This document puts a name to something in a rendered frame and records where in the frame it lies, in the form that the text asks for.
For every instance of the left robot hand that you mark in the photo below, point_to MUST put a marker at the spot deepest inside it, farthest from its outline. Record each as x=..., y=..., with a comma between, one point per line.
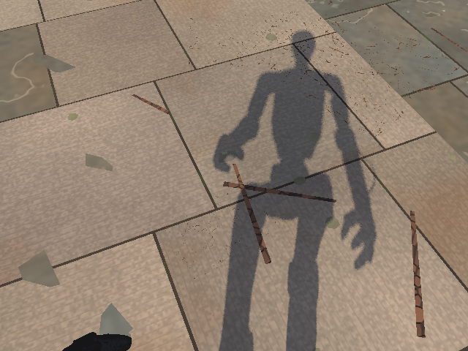
x=105, y=342

